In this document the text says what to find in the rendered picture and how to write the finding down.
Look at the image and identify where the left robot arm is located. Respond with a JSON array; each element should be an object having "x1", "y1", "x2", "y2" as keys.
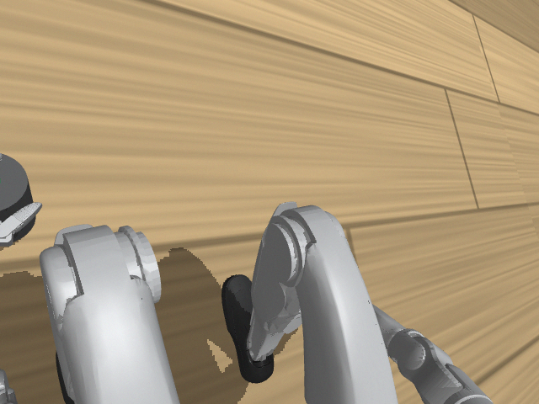
[{"x1": 0, "y1": 369, "x2": 18, "y2": 404}]

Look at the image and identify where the bottle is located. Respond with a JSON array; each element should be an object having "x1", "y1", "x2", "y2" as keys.
[{"x1": 0, "y1": 153, "x2": 36, "y2": 242}]

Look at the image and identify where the right robot hand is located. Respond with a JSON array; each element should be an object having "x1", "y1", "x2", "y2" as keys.
[{"x1": 372, "y1": 304, "x2": 407, "y2": 357}]

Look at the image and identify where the left robot hand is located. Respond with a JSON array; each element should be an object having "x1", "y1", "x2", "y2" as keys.
[{"x1": 0, "y1": 153, "x2": 42, "y2": 247}]

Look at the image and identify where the right robot foot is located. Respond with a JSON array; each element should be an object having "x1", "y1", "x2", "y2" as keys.
[{"x1": 221, "y1": 274, "x2": 274, "y2": 383}]

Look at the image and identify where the right robot arm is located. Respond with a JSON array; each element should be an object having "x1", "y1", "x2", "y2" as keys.
[{"x1": 387, "y1": 329, "x2": 493, "y2": 404}]

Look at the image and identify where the left robot foot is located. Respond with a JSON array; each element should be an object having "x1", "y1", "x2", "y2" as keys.
[{"x1": 56, "y1": 352, "x2": 75, "y2": 404}]

